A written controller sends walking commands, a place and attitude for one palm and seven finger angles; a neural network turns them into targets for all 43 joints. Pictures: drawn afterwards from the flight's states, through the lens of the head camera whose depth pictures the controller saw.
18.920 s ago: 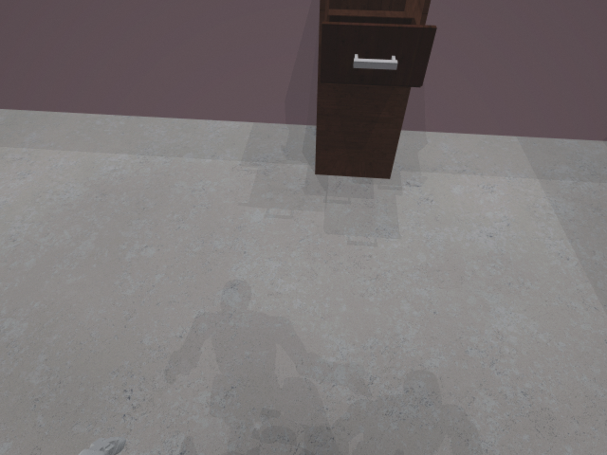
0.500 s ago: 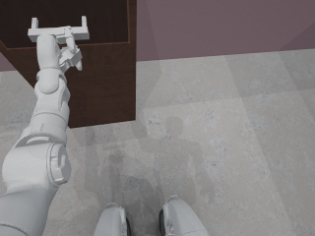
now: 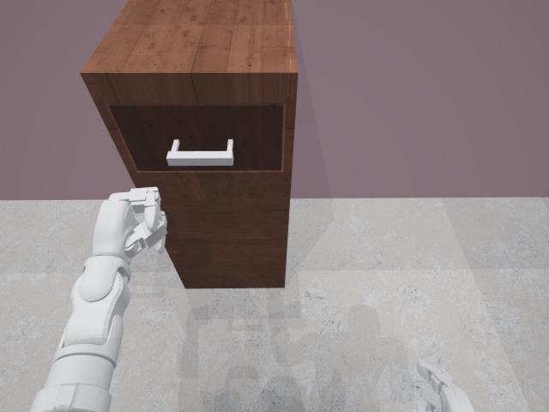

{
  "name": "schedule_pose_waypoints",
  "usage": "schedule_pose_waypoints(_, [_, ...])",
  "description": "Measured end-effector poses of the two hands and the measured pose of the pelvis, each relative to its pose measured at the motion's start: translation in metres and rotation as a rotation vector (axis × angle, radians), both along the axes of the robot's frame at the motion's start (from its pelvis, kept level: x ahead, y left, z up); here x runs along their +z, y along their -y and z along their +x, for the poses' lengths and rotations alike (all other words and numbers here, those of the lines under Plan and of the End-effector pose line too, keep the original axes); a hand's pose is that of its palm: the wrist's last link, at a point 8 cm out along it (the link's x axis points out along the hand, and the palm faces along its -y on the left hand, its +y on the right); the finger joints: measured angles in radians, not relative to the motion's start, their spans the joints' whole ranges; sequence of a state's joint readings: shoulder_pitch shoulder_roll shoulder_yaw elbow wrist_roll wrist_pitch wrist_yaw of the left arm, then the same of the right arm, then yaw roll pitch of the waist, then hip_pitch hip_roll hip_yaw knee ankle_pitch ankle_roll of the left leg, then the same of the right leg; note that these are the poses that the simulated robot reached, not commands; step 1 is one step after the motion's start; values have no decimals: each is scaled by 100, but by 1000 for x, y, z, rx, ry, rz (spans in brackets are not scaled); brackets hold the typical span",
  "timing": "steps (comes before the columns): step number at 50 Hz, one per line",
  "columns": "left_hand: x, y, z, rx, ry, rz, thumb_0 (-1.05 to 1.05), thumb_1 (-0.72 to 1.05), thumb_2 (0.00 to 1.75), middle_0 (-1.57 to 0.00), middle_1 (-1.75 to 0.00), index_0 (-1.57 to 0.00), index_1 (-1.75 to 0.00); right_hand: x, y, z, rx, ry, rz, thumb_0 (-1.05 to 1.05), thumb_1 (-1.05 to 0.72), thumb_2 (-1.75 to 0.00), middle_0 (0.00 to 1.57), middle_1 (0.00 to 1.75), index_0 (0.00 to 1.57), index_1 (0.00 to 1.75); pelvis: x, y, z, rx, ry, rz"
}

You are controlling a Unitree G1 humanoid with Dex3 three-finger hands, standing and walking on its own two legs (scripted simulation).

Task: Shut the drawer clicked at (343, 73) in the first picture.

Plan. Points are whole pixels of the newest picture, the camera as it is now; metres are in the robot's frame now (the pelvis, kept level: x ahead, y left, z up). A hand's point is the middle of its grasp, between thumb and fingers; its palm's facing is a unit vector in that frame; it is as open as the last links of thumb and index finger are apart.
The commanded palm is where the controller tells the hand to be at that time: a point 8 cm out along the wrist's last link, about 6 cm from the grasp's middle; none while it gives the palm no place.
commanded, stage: draw the hand back to the body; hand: left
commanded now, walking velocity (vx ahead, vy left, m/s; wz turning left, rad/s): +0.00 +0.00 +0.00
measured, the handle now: (202, 151) +0.61 +0.17 +0.00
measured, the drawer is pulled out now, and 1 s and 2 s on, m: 0.00 0.00 0.00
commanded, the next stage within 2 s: step back with the hand held close in 0.82 s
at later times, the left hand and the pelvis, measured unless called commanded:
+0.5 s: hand (54, 298) +0.21 +0.23 +0.16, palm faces +0.32 -0.89 -0.32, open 3.3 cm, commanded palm +0.16 +0.27 +0.18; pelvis +0.00 +0.00 +0.03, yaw +0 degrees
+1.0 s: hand out of the picture +0.17 +0.25 +0.19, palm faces +0.40 -0.83 -0.39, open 3.3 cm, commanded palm +0.12 +0.28 +0.20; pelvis -0.01 +0.00 +0.03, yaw +0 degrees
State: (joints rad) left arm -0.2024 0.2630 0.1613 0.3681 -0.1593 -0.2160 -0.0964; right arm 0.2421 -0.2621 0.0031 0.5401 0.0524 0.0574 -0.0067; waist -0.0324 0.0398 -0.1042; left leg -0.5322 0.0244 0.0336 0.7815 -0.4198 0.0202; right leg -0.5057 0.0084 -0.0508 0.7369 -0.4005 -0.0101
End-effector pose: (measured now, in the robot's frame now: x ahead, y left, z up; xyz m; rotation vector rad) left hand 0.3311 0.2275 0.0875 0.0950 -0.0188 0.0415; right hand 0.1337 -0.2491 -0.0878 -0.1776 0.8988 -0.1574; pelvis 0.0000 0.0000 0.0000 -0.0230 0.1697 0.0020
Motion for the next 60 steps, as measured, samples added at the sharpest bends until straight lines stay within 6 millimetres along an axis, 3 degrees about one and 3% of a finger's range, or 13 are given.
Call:
schedule_pose_waypoints(7, [24, -13, -49, 119, -58, 136, 2, 90, 90, -140, -160, -140, -160, 29, -17, 35, 39, 119, -4, 1, -91, -90, 19, 30, 20, 30, 18, -1, -4, 0, 109, 13])
schedule_pose_waypoints(13, [49, -26, -85, 199, -29, 167, 2, 90, 90, -140, -160, -140, -160, 44, -34, 50, 101, 180, 5, 1, -91, -90, 20, 30, 20, 30, 27, -1, -5, 6, 175, 16])
schedule_pose_waypoints(21, [75, -36, -132, 252, 24, 212, 2, 90, 90, -140, -160, -140, -160, 46, -44, 48, 142, 193, 19, 1, -91, -90, 20, 30, 20, 30, 33, -2, -5, 5, 224, 16])
schedule_pose_waypoints(35, [123, -55, -204, 350, 127, 374, 2, 89, 90, -141, -160, -141, -160, 42, -35, 34, 133, 209, 6, 1, -91, -90, 20, 30, 20, 30, 33, -2, -6, 6, 249, 9])
schedule_pose_waypoints(45, [110, -55, -207, 369, 111, 327, 2, 89, 90, -141, -160, -141, -160, 45, -34, 32, 142, 230, -20, 1, -91, -90, 20, 30, 20, 30, 33, -3, -12, 11, 259, 10])
schedule_pose_waypoints(52, [127, -60, -199, 339, 183, 392, 2, 89, 90, -141, -160, -141, -160, 49, -36, 30, 127, 226, -17, 1, -91, -90, 20, 30, 20, 30, 34, -4, -14, 5, 228, 1])
schedule_pose_waypoints(60, [114, -62, -192, 244, 98, 429, 1, 89, 90, -141, -160, -141, -160, 42, -25, 10, 32, 136, -38, 1, -91, -90, 20, 30, 20, 30, 34, -17, -21, -9, 163, 6])
